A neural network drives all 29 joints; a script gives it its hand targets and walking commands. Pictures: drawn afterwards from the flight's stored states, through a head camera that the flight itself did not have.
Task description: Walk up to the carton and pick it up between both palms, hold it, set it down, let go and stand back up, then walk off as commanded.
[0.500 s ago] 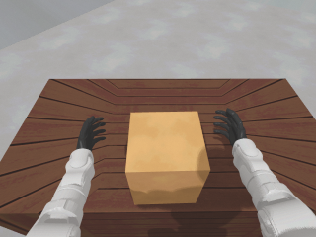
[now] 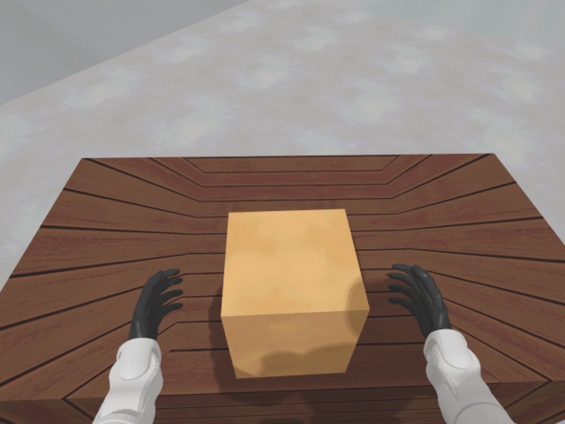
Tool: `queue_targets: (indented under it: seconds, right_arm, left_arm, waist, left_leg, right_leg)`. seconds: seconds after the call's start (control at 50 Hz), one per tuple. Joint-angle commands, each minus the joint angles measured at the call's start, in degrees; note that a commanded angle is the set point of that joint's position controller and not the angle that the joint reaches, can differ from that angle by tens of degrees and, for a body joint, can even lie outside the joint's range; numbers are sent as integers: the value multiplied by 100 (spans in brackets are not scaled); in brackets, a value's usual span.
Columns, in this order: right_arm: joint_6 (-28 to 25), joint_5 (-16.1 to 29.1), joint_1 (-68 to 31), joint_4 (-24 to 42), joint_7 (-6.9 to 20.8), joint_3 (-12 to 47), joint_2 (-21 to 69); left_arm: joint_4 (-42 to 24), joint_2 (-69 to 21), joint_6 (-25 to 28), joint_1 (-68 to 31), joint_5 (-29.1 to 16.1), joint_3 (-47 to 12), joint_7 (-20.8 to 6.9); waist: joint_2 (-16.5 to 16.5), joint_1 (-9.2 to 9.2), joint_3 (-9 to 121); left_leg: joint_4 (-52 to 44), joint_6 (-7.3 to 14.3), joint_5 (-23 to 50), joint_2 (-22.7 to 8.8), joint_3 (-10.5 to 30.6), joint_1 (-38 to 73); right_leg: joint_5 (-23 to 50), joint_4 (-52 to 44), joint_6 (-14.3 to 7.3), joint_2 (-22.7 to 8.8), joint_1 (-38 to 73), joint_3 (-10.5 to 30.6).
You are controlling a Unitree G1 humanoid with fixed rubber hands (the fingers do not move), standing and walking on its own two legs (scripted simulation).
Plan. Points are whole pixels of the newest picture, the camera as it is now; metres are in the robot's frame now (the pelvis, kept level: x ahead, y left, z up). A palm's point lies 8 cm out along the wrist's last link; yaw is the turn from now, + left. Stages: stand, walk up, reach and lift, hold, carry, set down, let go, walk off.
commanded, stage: set down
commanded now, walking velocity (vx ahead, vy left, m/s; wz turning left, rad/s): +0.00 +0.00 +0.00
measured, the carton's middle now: (289, 295) +0.39 +0.01 -0.09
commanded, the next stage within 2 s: let go in 1.76 s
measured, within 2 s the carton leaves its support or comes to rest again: neither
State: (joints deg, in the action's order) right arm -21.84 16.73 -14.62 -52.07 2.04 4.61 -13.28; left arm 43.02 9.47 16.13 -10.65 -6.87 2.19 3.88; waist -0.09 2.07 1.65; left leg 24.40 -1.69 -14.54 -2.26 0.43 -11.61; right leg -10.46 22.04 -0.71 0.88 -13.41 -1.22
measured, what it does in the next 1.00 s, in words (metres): stands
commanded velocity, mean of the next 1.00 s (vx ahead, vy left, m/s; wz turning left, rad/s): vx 0.00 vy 0.00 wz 0.00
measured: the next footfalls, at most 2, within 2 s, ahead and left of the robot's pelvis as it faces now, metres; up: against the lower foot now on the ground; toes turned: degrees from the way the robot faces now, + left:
none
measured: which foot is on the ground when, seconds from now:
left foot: down 0.00-1.00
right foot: down 0.00-1.00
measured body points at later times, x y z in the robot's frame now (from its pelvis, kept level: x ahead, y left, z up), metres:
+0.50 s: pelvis +0.01 +0.00 +0.00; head +0.01 +0.01 +0.45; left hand +0.24 +0.21 -0.03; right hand +0.25 -0.20 -0.03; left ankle -0.02 +0.13 -0.74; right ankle +0.01 -0.11 -0.74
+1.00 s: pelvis +0.01 +0.00 +0.00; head +0.01 +0.01 +0.45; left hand +0.19 +0.21 -0.06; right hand +0.19 -0.21 -0.06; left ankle -0.02 +0.13 -0.74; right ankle +0.01 -0.11 -0.74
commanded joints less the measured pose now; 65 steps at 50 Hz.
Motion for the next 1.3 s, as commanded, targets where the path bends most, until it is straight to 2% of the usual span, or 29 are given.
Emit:
queue_targets:
  seconds: [0.0, 0.24, 0.4, 0.72, 0.86, 1.04, 1.28]
  right_arm:
    - [-314, -30, -1013, 720, 3, -155, -587]
    - [-832, -92, 56, 946, 1, -72, -410]
    - [-1072, -120, 700, 1001, 27, -32, -337]
    - [-1556, 0, 1798, 1074, 265, -68, -439]
    - [-1516, -40, 1975, 926, 295, -94, -453]
    - [-1252, -332, 1993, 761, 228, -242, -396]
    - [-667, -743, 2165, 1016, 54, -425, -302]
  left_arm:
    - [-749, 424, 278, -992, 20, 73, 12]
    - [-1016, 258, 650, 53, 85, 20, 5]
    - [-1201, 194, 802, 645, 111, -59, 13]
    - [-1460, 6, 1132, 1768, 173, -270, 164]
    - [-1360, 10, 1030, 1938, 194, -270, 143]
    - [-1209, 106, 693, 1976, 226, -142, 77]
    - [-1440, 335, -64, 2116, 255, -101, -52]
  waist:
    - [-35, -8, 1143]
    - [52, 14, 750]
    - [33, 2, 456]
    - [9, 60, 129]
    - [0, 63, 23]
    - [94, 50, 1]
    - [145, 10, -249]
  left_leg:
    - [-222, -150, 1532, 341, -291, 70]
    - [-233, -133, 1592, 364, -332, 217]
    - [-236, -123, 1531, 369, -345, 375]
    - [-138, -113, 1463, 309, -258, 346]
    - [-138, -89, 1231, 314, -284, 188]
    - [-240, -68, 992, 335, -346, 107]
    - [-556, -35, 1032, 370, -393, 569]
  right_leg:
    - [632, -196, -125, 152, 890, 75]
    - [913, -168, -134, 125, 1061, 159]
    - [826, -210, -143, 113, 944, 203]
    - [640, -33, -201, 203, 644, 211]
    - [471, 27, -213, 191, 560, 257]
    - [434, 7, -198, 141, 685, 299]
    - [647, -333, -124, 75, 1028, 308]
